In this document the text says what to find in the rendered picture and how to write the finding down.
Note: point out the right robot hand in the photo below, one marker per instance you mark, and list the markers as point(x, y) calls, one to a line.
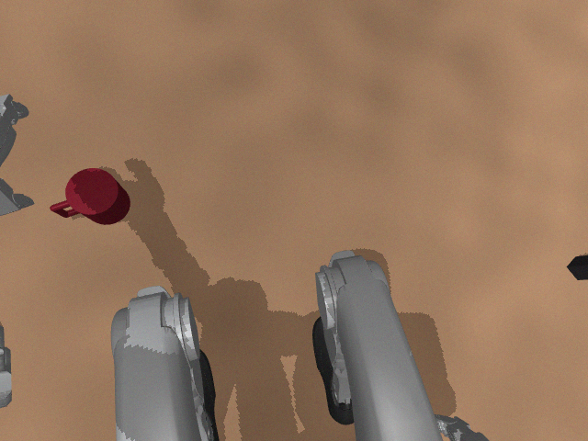
point(457, 430)

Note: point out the right robot foot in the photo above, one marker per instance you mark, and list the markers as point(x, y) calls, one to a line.
point(341, 412)

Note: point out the left robot foot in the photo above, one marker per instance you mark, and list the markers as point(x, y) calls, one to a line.
point(209, 396)

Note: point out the left robot hand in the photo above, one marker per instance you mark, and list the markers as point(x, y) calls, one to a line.
point(10, 113)

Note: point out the mug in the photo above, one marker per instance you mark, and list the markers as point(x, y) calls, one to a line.
point(96, 194)

